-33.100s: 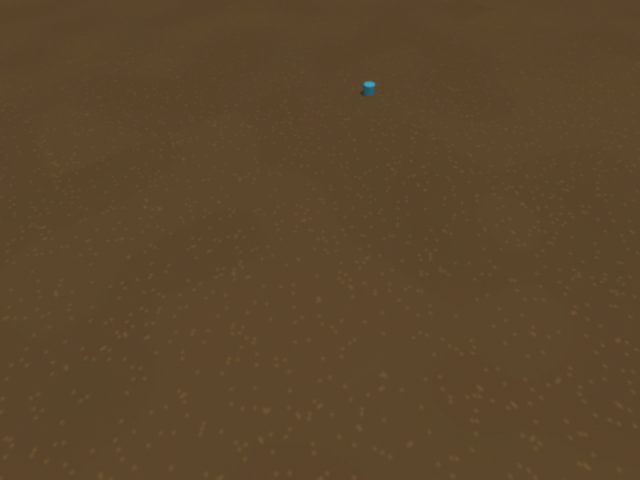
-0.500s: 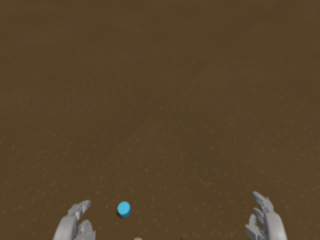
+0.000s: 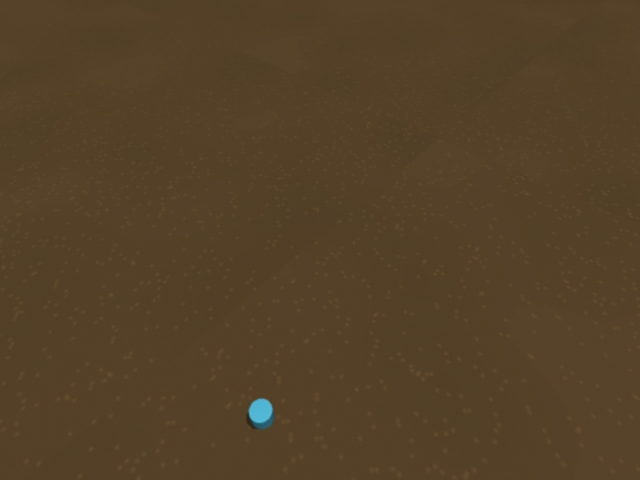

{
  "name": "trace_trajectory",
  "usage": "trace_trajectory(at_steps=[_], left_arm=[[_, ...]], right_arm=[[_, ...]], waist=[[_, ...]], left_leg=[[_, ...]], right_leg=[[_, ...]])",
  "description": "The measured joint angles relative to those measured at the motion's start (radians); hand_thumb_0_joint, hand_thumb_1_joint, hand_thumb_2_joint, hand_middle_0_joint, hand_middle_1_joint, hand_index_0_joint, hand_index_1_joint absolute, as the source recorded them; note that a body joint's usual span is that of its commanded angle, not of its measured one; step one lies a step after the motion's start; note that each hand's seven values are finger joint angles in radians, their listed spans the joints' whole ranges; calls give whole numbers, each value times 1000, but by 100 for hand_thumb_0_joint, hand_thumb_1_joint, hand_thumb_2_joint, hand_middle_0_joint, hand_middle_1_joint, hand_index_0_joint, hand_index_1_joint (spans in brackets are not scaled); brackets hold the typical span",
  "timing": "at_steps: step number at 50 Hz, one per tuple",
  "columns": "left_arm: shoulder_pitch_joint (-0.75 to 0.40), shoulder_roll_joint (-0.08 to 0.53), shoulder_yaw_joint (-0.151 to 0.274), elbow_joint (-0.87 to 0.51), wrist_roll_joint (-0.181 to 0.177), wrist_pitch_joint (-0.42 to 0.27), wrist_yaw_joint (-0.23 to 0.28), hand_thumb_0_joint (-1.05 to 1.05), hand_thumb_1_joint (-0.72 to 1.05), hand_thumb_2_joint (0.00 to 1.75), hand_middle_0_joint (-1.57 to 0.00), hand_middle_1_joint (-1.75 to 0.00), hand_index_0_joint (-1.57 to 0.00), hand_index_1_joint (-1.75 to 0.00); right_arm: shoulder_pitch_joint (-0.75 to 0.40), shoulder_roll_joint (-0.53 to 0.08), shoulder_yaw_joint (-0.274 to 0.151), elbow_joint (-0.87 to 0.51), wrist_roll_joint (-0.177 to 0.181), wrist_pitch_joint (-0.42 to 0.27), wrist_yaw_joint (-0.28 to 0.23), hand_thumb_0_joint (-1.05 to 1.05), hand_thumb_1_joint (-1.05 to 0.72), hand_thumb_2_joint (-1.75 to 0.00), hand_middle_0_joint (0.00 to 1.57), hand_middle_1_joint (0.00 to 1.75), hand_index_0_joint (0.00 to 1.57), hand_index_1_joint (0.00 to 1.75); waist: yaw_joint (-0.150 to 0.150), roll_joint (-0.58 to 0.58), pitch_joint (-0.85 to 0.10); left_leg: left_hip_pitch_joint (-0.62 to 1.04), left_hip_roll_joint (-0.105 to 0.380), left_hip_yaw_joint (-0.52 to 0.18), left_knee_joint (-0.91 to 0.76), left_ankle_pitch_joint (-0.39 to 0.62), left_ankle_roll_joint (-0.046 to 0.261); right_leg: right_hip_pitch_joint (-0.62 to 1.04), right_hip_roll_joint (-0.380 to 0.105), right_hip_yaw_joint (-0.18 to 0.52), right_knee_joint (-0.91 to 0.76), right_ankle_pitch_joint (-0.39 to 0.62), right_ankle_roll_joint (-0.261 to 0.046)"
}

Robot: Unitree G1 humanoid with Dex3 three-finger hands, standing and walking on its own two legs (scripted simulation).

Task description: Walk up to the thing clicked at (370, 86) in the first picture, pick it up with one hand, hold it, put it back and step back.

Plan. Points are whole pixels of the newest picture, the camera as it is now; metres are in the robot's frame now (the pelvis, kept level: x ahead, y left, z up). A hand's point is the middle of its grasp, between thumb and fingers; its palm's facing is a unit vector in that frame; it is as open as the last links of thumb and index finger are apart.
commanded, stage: stand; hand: left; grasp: from above
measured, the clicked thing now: (261, 413) +0.42 +0.21 -0.73
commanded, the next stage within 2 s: none
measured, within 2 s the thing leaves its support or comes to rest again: neither
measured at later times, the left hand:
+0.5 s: hand out of the picture +0.03 +0.24 -0.14, palm faces +0.03 -0.94 -0.33, open 7.4 cm
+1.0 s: hand out of the picture +0.05 +0.22 -0.15, palm faces +0.01 -0.95 -0.31, open 7.4 cm
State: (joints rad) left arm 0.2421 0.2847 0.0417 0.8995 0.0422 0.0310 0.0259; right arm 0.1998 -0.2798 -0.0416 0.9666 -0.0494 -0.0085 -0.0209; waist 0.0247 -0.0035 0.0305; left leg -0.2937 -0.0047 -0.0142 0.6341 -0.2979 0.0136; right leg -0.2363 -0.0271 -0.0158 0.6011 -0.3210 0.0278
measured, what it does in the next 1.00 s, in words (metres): stands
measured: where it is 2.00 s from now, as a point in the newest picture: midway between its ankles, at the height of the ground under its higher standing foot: outside the picture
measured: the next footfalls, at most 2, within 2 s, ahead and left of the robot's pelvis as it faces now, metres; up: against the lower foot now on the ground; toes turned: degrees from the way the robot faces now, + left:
none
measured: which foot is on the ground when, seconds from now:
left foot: down 0.00-1.00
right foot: down 0.00-1.00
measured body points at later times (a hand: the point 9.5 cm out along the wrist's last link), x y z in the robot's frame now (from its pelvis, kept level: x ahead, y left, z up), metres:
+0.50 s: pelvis -0.01 +0.00 +0.02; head -0.02 -0.01 +0.47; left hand +0.03 +0.29 -0.12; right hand +0.06 -0.29 -0.12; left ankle +0.03 +0.11 -0.73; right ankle +0.00 -0.14 -0.73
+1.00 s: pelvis +0.01 -0.01 +0.02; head +0.01 -0.01 +0.47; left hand +0.05 +0.27 -0.12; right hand +0.06 -0.30 -0.12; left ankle +0.03 +0.11 -0.73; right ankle +0.00 -0.14 -0.73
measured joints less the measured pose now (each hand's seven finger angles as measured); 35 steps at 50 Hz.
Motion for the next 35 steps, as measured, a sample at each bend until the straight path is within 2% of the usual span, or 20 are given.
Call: trace_trajectory(at_steps=[14, 35], left_arm=[[-30, -3, -9, 181, -7, -20, -1, 1, 91, 90, -21, -30, -20, -30], [-70, 18, -12, 252, -11, -30, -10, 1, 91, 90, -21, -30, -20, -30]], right_arm=[[-36, 9, 10, 108, 19, 5, -2, 1, -90, -90, 21, 30, 20, 30], [-49, -30, 13, 173, 26, 14, 6, 1, -91, -90, 21, 30, 20, 30]], waist=[[1, 15, 22], [-15, 17, 24]], left_leg=[[130, -10, 2, -202, 109, 0], [149, 9, -7, -258, 143, -17]], right_leg=[[123, -10, 0, -188, 102, 5], [144, 10, -9, -248, 137, -11]])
